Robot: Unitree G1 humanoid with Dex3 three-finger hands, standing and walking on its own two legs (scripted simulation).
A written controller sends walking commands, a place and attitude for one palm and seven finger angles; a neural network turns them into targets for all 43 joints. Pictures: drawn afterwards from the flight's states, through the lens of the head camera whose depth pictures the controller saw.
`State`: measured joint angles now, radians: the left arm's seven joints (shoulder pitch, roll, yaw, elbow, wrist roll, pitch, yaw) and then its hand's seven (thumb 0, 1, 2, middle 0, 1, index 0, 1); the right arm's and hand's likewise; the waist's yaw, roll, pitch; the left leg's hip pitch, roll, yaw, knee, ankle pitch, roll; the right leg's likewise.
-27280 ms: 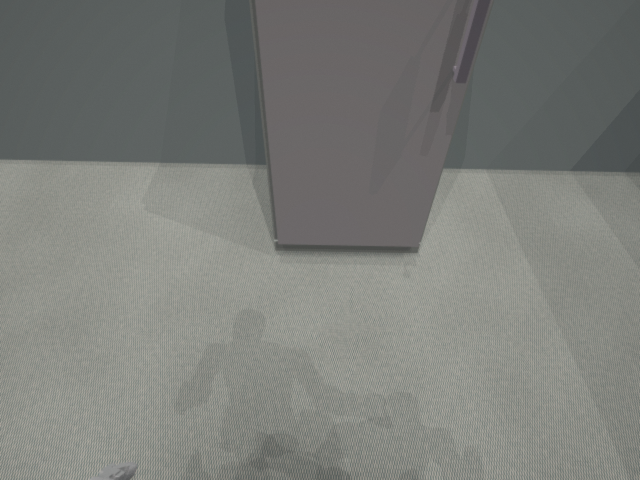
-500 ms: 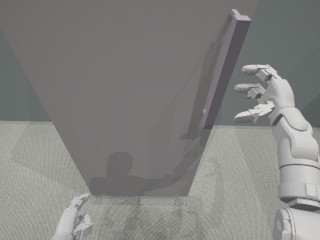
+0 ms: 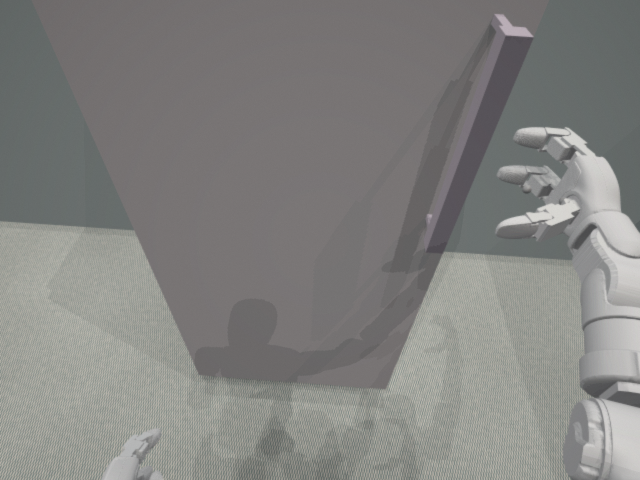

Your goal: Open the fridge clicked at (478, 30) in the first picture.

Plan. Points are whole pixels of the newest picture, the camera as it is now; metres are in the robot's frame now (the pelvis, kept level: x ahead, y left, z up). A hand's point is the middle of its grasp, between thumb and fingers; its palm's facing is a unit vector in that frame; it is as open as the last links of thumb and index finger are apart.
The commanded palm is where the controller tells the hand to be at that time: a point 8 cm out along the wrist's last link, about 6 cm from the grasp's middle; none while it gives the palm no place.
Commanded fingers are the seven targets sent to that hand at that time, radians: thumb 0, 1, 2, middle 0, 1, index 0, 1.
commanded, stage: move the hooked fingers beside the handle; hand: right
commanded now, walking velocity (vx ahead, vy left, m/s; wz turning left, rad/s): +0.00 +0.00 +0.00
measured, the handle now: (461, 153) +0.49 -0.14 +0.19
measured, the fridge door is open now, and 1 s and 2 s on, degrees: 0 0 0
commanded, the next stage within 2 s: feel for the door with the fingertips in 0.36 s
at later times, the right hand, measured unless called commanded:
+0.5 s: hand (525, 178) +0.43 -0.20 +0.20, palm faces -0.01 +1.00 +0.00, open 14.0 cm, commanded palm +0.41 -0.25 +0.19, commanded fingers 0.00 0.50 -0.30 0.30 1.20 0.30 1.20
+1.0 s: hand (494, 174) +0.43 -0.17 +0.20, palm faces +0.02 +1.00 +0.00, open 14.0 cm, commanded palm +0.41 -0.22 +0.19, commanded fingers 0.00 0.50 -0.30 0.30 1.20 0.30 1.20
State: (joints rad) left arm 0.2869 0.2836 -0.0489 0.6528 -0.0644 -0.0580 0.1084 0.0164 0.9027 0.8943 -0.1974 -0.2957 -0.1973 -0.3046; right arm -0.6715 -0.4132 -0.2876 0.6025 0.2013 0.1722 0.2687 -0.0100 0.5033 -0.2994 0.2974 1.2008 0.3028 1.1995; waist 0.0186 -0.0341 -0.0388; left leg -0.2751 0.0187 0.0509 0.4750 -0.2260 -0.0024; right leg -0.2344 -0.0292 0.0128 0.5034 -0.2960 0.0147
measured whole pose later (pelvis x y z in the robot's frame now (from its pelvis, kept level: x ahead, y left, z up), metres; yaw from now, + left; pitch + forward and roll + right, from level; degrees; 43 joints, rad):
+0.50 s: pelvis -0.01 -0.01 +0.00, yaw +1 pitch +3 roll +1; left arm 0.32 0.27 -0.06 0.67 -0.06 -0.10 0.09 0.02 0.90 0.89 -0.20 -0.30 -0.20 -0.30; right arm -0.79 -0.43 -0.29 0.78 0.18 0.08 0.26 -0.01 0.50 -0.30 0.30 1.20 0.30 1.20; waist 0.04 -0.02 -0.05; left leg -0.32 0.03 0.03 0.47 -0.21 -0.02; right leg -0.28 -0.02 0.00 0.52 -0.29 0.00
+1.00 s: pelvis +0.01 +0.00 +0.00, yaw +1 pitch +2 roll +0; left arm 0.23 0.24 -0.06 0.64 -0.05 -0.05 0.09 0.01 0.90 0.89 -0.20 -0.30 -0.20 -0.30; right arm -0.71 -0.31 -0.25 0.58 0.16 0.19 0.14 -0.01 0.50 -0.30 0.30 1.20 0.31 1.20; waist 0.01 -0.03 -0.05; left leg -0.27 0.02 0.04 0.46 -0.23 0.00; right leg -0.22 -0.03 0.00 0.48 -0.30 0.01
